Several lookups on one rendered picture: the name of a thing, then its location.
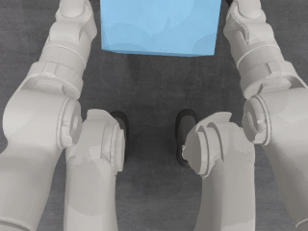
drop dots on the robot left upper arm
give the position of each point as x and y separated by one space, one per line
38 126

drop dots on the right robot thigh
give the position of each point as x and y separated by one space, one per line
228 193

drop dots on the carton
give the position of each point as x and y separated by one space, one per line
178 28

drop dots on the robot right upper arm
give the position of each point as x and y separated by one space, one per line
278 121

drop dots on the right robot shin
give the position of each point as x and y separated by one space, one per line
216 117

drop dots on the robot left forearm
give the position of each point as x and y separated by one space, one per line
65 54

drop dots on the robot right forearm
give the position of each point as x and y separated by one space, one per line
255 51

